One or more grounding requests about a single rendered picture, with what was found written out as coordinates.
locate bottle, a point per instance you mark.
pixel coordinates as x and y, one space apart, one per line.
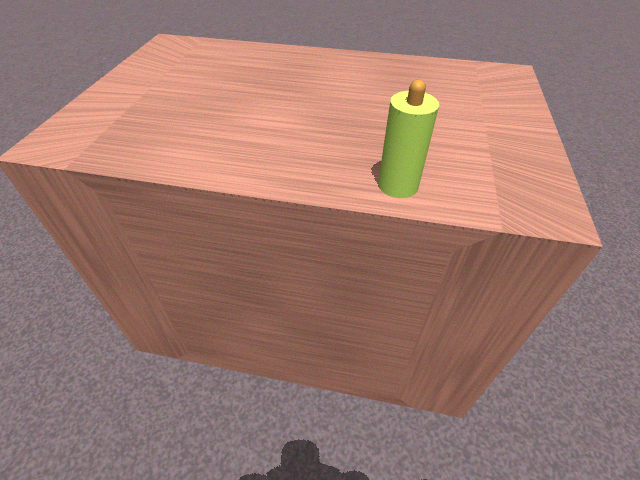
410 124

